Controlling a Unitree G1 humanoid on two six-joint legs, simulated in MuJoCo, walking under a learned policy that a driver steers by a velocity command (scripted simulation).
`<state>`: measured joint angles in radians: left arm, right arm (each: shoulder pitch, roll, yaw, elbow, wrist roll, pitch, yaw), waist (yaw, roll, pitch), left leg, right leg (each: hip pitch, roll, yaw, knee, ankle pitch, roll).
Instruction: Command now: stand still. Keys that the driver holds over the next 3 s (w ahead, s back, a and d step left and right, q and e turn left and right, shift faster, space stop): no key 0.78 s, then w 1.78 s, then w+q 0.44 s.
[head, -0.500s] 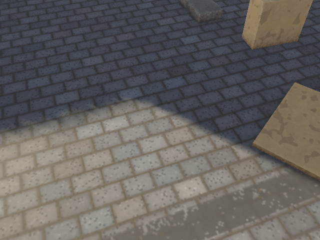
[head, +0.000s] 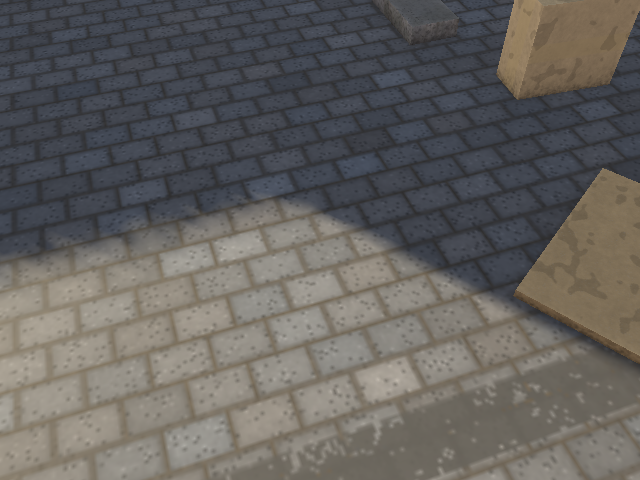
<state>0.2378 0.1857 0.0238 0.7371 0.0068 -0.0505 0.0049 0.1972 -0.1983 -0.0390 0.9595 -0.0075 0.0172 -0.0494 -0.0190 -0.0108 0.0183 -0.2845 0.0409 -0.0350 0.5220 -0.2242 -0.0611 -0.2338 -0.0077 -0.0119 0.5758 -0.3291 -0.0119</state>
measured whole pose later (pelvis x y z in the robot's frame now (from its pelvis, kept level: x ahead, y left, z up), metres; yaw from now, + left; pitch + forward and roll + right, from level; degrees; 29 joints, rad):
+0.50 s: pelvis +0.01 +0.00 +0.00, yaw +0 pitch -1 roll +0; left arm 0.27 0.19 0.02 0.88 0.00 -0.04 0.02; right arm 0.25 -0.20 -0.04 1.07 -0.01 0.02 -0.06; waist -0.01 0.00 0.02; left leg -0.25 0.05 -0.04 0.49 -0.23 -0.07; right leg -0.19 0.00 -0.01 0.52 -0.32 -0.01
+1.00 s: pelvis +0.05 +0.02 +0.02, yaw +0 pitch +0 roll +1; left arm 0.40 0.21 0.05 0.95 0.02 -0.10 0.03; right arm 0.29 -0.22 -0.08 0.97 -0.05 -0.07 0.01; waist 0.01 -0.03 0.00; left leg -0.28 0.02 0.03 0.64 -0.41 0.08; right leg -0.06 -0.05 0.00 0.34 -0.30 -0.04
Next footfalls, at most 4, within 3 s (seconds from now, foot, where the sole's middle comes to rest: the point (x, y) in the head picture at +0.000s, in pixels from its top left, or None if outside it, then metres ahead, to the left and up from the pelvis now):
1.50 right None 0.48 -0.10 -0.77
2.06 left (269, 363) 0.79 0.14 -0.77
2.64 right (361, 257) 1.12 -0.10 -0.77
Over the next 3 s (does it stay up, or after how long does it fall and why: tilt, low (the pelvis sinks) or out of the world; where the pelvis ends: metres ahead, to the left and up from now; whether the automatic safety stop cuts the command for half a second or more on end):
stays up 1.13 0.00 0.01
